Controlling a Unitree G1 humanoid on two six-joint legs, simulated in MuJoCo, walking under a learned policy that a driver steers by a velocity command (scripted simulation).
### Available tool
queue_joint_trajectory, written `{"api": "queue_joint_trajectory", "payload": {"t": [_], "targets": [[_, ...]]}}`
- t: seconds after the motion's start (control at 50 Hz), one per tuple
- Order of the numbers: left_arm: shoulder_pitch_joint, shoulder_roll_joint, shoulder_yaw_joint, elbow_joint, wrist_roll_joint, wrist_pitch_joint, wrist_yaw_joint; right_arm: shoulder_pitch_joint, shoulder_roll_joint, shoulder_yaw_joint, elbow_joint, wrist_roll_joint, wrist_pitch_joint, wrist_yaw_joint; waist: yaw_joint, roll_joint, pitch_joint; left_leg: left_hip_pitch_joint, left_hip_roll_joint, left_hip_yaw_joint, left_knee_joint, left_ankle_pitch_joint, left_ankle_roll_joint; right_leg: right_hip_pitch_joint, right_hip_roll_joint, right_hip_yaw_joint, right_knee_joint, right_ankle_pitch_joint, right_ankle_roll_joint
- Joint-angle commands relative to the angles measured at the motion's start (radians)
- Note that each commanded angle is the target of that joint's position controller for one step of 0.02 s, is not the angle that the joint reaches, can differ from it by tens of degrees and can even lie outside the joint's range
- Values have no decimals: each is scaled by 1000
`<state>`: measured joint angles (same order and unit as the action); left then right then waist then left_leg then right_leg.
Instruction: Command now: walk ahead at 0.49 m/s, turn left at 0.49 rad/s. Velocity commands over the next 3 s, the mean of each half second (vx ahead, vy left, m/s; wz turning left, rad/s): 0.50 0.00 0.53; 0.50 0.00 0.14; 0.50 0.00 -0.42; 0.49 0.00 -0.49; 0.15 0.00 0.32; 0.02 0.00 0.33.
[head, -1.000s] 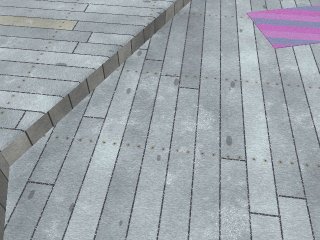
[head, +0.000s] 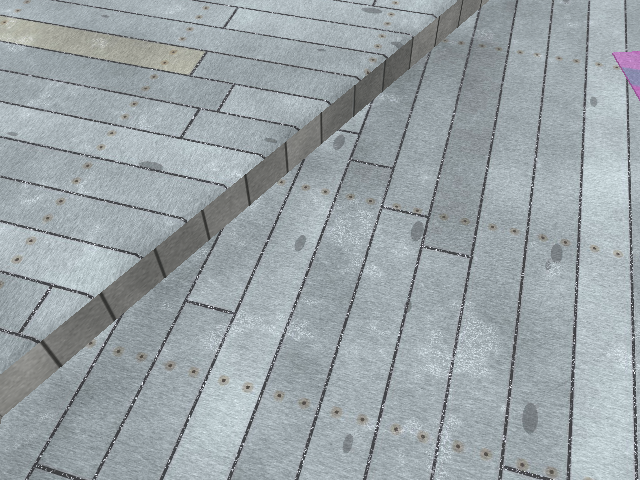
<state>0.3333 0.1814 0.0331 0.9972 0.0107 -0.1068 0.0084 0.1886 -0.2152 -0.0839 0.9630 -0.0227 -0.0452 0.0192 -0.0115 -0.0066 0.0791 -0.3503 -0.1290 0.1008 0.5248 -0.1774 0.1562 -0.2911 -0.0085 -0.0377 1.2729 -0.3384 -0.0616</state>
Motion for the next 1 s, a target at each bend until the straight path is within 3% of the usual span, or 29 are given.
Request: {"api": "queue_joint_trajectory", "payload": {"t": [0.02, 0.08, 0.12, 0.22, 0.32, 0.36, 0.38, 0.42, 0.44, 0.46, 0.48, 0.5, 0.52, 0.54, 0.56, 0.62, 0.66, 0.72, 0.78, 0.84, 0.9, 0.92, 0.94, 0.96, 0.98, 1.0], "targets": [[-18, 103, 23, -112, 20, -5, -4, 86, -76, -11, -17, 12, -13, -14, 28, -61, -52, 216, 329, -462, -320, 189, 167, -292, -87, 90, -11, 52, 20], [-33, 78, 20, -136, 39, 42, -12, 137, -115, -13, -10, 22, -38, -20, 47, -17, -47, 152, 271, -377, -329, 301, 151, -269, -95, 63, -142, 55, 65], [-128, 89, 20, -180, 38, 54, -17, 175, -137, -16, -12, 23, -39, -21, 26, 15, -25, 149, 249, -363, -347, 302, 134, -320, -98, 43, -239, 134, 91], [-339, 106, 17, -268, 29, 60, -27, 281, -140, -16, -21, 22, -27, -18, -56, 64, -28, 275, 225, -380, -316, 362, 66, -413, -70, 34, -456, 314, 106], [-482, 114, 4, -342, 21, 47, -35, 330, -158, -20, -41, 7, -21, -28, -100, 87, -23, 400, 243, -430, -246, 443, 71, -420, -22, 36, -612, 307, 88], [-466, 132, 5, -356, 15, 37, -34, 307, -175, -25, -59, 3, -21, -36, -77, 99, -28, 406, 257, -456, -208, 473, 49, -335, -9, 53, -693, 289, 70], [-413, 147, 9, -347, 12, 32, -31, 271, -189, -29, -72, 3, -23, -39, -44, 105, -39, 375, 254, -456, -180, 508, 27, -235, 3, 56, -740, 264, 56], [-193, 201, 32, -286, 8, 17, -12, 212, -214, -35, -94, 6, -32, -28, 58, 75, -142, 309, 201, -426, 38, 663, -19, 79, 43, 39, -816, 237, 21], [-45, 239, 45, -258, 25, 6, 3, 206, -191, -29, -105, 15, -40, -18, 122, 29, -247, 207, 145, -383, 246, 524, -35, 299, -52, 106, -826, 210, -13], [70, 317, 59, -261, 57, 7, 17, 267, -80, -2, -140, 40, -45, -16, 122, -135, -398, 1, 57, -285, 543, 37, -58, 544, -332, 427, -833, 103, -76], [33, 345, 73, -249, 48, 22, 6, 367, -99, -4, -149, 47, -38, -18, 45, -333, -459, -186, -15, -229, 717, -367, -67, 590, -446, 844, -975, 65, -184], [-56, 240, 56, -270, 36, 31, -3, 343, -139, -6, -109, 16, -21, -26, 15, -141, -288, -252, 70, -242, 786, -278, -65, 440, -408, 756, -994, -80, -178], [-111, 160, 37, -274, 25, 29, -9, 260, -129, -1, -113, 1, -19, -15, 23, -25, -163, -242, 98, -228, 744, -196, -72, 297, -344, 588, -1014, -48, -159], [-125, 133, 27, -262, 30, 25, -12, 219, -109, 3, -123, -1, -18, -8, 12, -8, -106, -221, 122, -224, 685, -163, -77, 211, -291, 467, -1040, 53, -132], [-104, 135, 24, -241, 27, 18, -11, 190, -105, 4, -138, -13, -11, 0, 4, -50, -80, -205, 139, -221, 641, -158, -83, 166, -257, 388, -1055, 157, -123], [-37, 154, 28, -194, 12, -12, -22, 184, -94, 8, -143, -20, 9, 14, -13, -87, -94, -188, 132, -203, 591, -138, -92, 154, -226, 274, -1071, 382, -126], [-11, 166, 32, -178, 4, -19, -24, 117, -92, 12, -166, -23, 11, 21, -11, -84, -80, -250, 147, -190, 540, -85, -102, 172, -228, 231, -1104, 396, -138], [23, 161, 30, -156, 1, -12, -24, -21, -78, 28, -211, -22, 6, 33, 8, -77, -43, -293, 186, -133, 383, 26, -124, 172, -199, 160, -1148, 374, -134], [65, 173, 32, -134, -2, -7, -26, -140, -51, 49, -244, -15, -1, 39, 39, -86, -30, -215, 188, -70, 192, 109, -133, 157, -172, 96, -1147, 423, -117], [116, 198, 37, -109, 1, 0, -25, -202, -67, 52, -264, -8, -6, 33, 59, -92, -26, -165, 172, -42, 92, 90, -121, 210, -200, 98, -1114, 469, -110], [134, 209, 40, -87, 1, 13, -18, -192, -86, 45, -266, -13, -17, 20, 44, -90, -25, -90, 148, -35, 14, 13, -90, 267, -231, 116, -1032, 587, -100], [129, 213, 39, -81, -1, 17, -16, -122, -91, 39, -244, -17, -25, 13, 7, -76, -53, 9, 121, -28, -45, 12, -79, 270, -216, 107, -942, 693, -88], [128, 203, 35, -78, -5, 21, -16, 14, -113, 27, -193, -28, -38, 2, -48, -30, -131, 197, 112, -36, -107, 33, -60, 227, -168, 73, -774, 732, -69], [102, 172, 22, -110, -12, 17, -17, 186, -178, 8, -161, -50, -49, -13, -118, 48, -252, 441, 283, -210, -129, -40, -18, 65, -119, 41, -537, 518, -44], [185, 50, -7, -144, -41, 17, -20, 255, -288, -21, -149, -56, -44, -21, -94, 288, -357, 703, 568, -609, -210, -102, 90, -285, 33, -47, -216, -88, -1], [142, 175, 26, -122, -12, 32, -6, 232, -240, -16, -148, -21, -32, -19, -92, 142, -309, 591, 561, -657, -250, -143, 86, -347, 10, 60, -106, -159, -17]]}}
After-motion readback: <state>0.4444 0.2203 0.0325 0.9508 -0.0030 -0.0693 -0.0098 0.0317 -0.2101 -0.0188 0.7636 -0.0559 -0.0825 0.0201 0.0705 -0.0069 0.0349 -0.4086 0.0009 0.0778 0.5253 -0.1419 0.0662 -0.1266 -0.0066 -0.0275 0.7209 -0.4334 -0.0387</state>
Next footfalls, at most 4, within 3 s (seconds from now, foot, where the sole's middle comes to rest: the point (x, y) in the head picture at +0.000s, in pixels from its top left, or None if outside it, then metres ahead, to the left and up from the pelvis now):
0.44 right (388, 479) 0.45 -0.10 -0.76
0.96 left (248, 407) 0.60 0.19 -0.76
1.50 right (311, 286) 0.91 0.05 -0.76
2.12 left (273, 128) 1.34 0.15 -0.63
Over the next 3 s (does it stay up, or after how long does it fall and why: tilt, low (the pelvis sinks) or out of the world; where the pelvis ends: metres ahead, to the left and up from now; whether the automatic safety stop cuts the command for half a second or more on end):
stays up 1.33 0.08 0.15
